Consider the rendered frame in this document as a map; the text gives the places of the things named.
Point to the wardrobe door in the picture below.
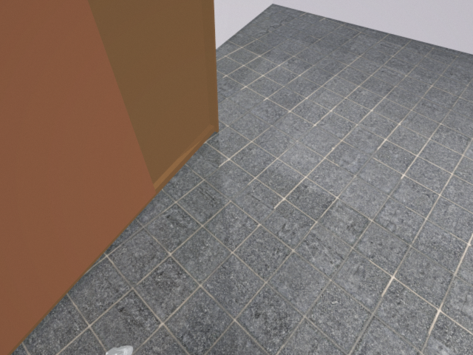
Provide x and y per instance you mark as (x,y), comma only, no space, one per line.
(72,174)
(157,54)

